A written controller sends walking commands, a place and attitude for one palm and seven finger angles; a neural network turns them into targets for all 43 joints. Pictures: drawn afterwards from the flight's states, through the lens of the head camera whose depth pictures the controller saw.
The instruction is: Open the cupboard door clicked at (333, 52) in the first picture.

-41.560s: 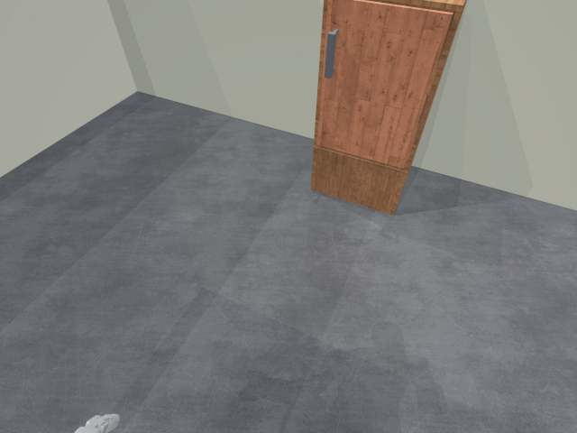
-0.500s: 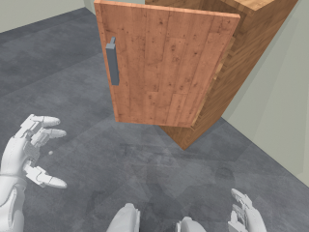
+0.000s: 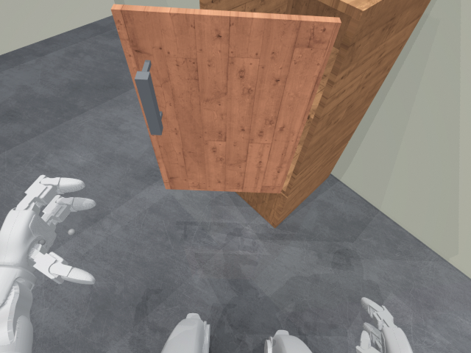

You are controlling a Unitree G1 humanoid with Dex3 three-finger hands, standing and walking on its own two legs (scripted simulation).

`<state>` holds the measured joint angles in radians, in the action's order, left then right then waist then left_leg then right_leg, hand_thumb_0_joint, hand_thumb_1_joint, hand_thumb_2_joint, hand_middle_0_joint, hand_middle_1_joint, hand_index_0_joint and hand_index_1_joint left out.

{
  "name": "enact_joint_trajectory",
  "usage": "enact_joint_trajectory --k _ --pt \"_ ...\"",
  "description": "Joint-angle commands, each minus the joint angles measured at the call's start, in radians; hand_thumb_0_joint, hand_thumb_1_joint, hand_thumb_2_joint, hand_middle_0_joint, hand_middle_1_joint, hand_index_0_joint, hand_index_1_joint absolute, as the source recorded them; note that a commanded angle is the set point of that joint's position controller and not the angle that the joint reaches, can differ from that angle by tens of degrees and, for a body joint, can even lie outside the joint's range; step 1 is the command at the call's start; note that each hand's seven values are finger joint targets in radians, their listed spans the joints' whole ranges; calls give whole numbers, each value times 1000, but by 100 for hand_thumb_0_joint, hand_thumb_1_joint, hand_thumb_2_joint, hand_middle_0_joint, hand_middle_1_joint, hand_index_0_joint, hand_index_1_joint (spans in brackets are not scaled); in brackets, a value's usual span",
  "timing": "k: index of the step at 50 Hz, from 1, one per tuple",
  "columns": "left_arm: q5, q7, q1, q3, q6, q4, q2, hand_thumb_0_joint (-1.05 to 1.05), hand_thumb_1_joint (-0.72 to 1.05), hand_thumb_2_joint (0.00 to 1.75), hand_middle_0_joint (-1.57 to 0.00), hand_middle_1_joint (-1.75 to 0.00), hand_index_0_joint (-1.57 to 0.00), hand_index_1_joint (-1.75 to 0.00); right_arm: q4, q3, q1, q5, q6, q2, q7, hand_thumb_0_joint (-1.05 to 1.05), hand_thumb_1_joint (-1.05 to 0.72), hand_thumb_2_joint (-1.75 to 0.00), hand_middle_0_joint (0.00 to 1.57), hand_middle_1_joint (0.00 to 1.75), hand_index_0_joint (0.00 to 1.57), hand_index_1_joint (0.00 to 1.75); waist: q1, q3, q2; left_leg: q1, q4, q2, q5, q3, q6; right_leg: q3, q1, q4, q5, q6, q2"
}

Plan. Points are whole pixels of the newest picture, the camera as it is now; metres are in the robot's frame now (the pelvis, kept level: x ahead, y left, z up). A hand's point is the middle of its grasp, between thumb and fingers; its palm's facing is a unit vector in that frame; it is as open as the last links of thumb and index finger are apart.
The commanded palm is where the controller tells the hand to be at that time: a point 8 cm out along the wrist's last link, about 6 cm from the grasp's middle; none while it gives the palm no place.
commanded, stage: raise the hand with hooked fingers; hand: left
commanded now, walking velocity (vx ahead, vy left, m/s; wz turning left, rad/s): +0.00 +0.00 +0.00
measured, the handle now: (152, 99) +0.59 +0.21 +0.04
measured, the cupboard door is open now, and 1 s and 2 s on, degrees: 45 45 45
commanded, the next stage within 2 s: move the hooked fingers beside the handle in 0.08 s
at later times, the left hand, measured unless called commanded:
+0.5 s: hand (88, 202) +0.34 +0.26 +0.05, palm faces +0.03 -1.00 -0.03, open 14.0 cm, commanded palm +0.31 +0.31 +0.05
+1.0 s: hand (101, 165) +0.41 +0.27 +0.04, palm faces +0.03 -1.00 +0.00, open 14.0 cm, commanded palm +0.39 +0.31 +0.04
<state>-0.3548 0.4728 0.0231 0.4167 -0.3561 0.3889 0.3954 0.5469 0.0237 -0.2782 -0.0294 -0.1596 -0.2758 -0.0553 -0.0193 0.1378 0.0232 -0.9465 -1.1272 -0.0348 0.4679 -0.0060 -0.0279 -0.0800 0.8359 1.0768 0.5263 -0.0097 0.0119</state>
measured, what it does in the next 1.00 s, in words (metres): stands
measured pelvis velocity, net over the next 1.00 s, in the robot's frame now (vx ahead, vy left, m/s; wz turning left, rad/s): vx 0.00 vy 0.01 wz -0.03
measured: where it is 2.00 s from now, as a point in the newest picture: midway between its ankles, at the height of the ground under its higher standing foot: outside the picture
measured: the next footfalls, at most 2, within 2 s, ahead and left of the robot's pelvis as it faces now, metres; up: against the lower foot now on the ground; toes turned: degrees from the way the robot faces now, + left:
none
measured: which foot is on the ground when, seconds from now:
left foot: down 0.00-1.00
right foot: down 0.00-1.00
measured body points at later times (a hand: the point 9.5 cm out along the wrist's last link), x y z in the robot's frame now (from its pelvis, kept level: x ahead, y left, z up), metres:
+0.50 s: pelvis -0.01 -0.01 -0.01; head +0.08 +0.01 +0.43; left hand +0.33 +0.31 +0.05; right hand +0.13 -0.27 -0.10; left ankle +0.04 +0.10 -0.66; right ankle +0.00 -0.12 -0.66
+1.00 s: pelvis +0.00 +0.01 -0.01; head +0.10 +0.04 +0.43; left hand +0.40 +0.32 +0.04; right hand +0.07 -0.26 -0.11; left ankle +0.04 +0.10 -0.66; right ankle +0.00 -0.12 -0.66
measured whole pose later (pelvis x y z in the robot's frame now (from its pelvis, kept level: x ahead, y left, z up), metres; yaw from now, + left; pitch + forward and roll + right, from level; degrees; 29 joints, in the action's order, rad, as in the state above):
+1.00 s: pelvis +0.00 +0.01 -0.01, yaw -2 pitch +20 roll -4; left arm -0.22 0.43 -0.51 0.46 -0.39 0.88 0.49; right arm 0.62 0.03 -0.33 -0.02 -0.06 -0.27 -0.05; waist -0.09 0.14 0.01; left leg -1.05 -1.17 -0.04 0.47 0.01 -0.05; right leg -0.06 0.94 1.11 0.52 0.01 0.02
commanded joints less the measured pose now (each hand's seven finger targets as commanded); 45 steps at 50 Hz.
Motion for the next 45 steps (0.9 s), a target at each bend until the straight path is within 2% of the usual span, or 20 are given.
enact_joint_trajectory --k 1,6,9,10,12,14,15,17,20,25,26,29,31,32,35,36,38,41,43,45 --pt "-36 5 -146 104 -62 -195 246 0 -50 30 -30 -120 -30 -120 -131 -70 -2 -11 -47 -150 -18 0 -90 -90 20 30 20 30 8 287 60 274 149 22 -262 -29 -1 45 -91 -148 -256 -13 26" --pt "-30 5 -168 90 -61 -149 231 0 -50 30 -30 -120 -30 -120 -131 -66 3 -12 -43 -149 -21 0 -90 -90 20 30 20 30 -1 248 31 224 139 23 -206 -23 -5 63 -85 -158 -208 -10 23" --pt "-25 11 -171 86 -63 -166 243 0 -50 30 -30 -120 -30 -120 -135 -65 4 -13 -42 -148 -20 0 -90 -90 20 30 20 30 5 272 64 242 139 24 -223 -18 -5 69 -100 -156 -230 -11 23" --pt "-19 8 -222 81 -65 -172 248 0 -50 30 -30 -120 -30 -120 -129 -63 5 -13 -43 -148 -23 0 -90 -90 20 30 20 30 -4 273 74 245 136 22 -223 -21 -6 66 -86 -151 -230 -11 23" --pt "-15 2 -300 108 -70 -138 287 0 -50 30 -30 -120 -30 -120 -110 -62 -5 -9 -40 -152 -30 0 -90 -90 20 30 20 30 -20 255 40 219 117 17 -209 -24 -7 72 -71 -146 -215 -11 27" --pt "-11 1 -347 112 -77 -95 290 0 -50 30 -30 -120 -30 -120 -100 -59 0 -11 -39 -149 -34 0 -90 -90 20 30 20 30 -21 248 47 202 114 17 -178 -21 -6 83 -61 -151 -178 -9 23" --pt "-9 3 -384 87 -79 -78 271 0 -50 30 -30 -120 -30 -120 -97 -56 0 -12 -39 -149 -36 0 -90 -90 20 30 20 30 -29 238 53 194 113 18 -164 -21 -7 87 -51 -155 -162 -9 21" --pt "-4 7 -455 78 -80 -64 279 0 -50 30 -30 -120 -30 -120 -89 -55 -3 -10 -42 -151 -39 0 -90 -90 20 30 20 30 -29 260 72 204 108 15 -167 -26 -8 84 -45 -144 -160 -15 23" --pt "13 15 -460 99 -63 1 317 0 -50 30 -30 -120 -30 -120 -83 -57 -15 -12 -31 -155 -40 0 -90 -90 20 30 20 30 -17 308 77 212 110 15 -200 -17 -8 90 -74 -142 -202 -12 19" --pt "26 20 -508 121 -35 93 351 0 -50 30 -30 -120 -30 -120 -80 -59 -35 -13 -11 -159 -34 0 -90 -90 20 30 20 30 -9 326 61 201 110 14 -220 -15 -7 85 -83 -134 -232 -11 19" --pt "29 15 -535 113 -37 88 348 0 -50 30 -30 -120 -30 -120 -81 -60 -35 -14 -9 -160 -32 0 -90 -90 20 30 20 30 -11 328 76 207 114 13 -217 -17 -6 80 -70 -131 -226 -11 19" --pt "36 0 -560 132 -44 142 363 0 -50 30 -30 -120 -30 -120 -75 -62 -52 -10 4 -163 -27 0 -90 -90 20 30 20 30 -14 325 41 193 112 11 -216 -19 -7 75 -66 -128 -224 -11 24" --pt "49 -10 -619 127 -53 180 369 0 -50 30 -30 -120 -30 -120 -66 -62 -61 -9 13 -167 -26 0 -90 -90 20 30 20 30 -32 309 24 171 107 9 -192 -19 -9 75 -43 -125 -199 -7 24" --pt "49 -9 -652 130 -63 189 376 0 -50 30 -30 -120 -30 -120 -61 -61 -67 -7 14 -167 -26 0 -90 -90 20 30 20 30 -31 306 46 169 101 10 -200 -21 -9 74 -35 -117 -205 -13 27" --pt "64 -6 -665 133 -85 192 389 0 -50 30 -30 -120 -30 -120 -56 -69 -83 -5 26 -171 -21 0 -90 -90 20 30 20 30 -27 368 66 220 105 9 -239 -23 -7 69 -38 -109 -238 -13 27" --pt "68 -6 -677 131 -92 181 392 0 -50 30 -30 -120 -30 -120 -55 -71 -87 -5 30 -172 -20 0 -90 -90 20 30 20 30 -26 380 96 247 110 7 -252 -27 -4 64 -21 -106 -241 -16 28" --pt "75 -3 -736 111 -99 178 383 0 -50 30 -30 -120 -30 -120 -42 -71 -99 -3 36 -174 -18 0 -90 -90 20 30 20 30 -37 406 131 308 109 1 -296 -42 0 52 20 -97 -255 -20 31" --pt "80 -12 -772 83 -100 186 356 0 -50 30 -30 -120 -30 -120 -29 -76 -110 -2 46 -177 -16 0 -90 -90 20 30 20 30 -47 397 144 360 124 -7 -305 -63 8 35 69 -103 -227 -21 31" --pt "81 -20 -781 95 -94 212 362 0 -50 30 -30 -120 -30 -120 -20 -78 -122 0 52 -181 -16 0 -90 -90 20 30 20 30 -52 412 111 366 121 -9 -326 -68 7 31 71 -102 -240 -20 33" --pt "94 -36 -798 93 -87 261 365 0 -50 30 -30 -120 -30 -120 -18 -75 -126 1 64 -183 -14 0 -90 -90 20 30 20 30 -53 377 108 345 131 -9 -296 -75 10 25 89 -102 -213 -20 31"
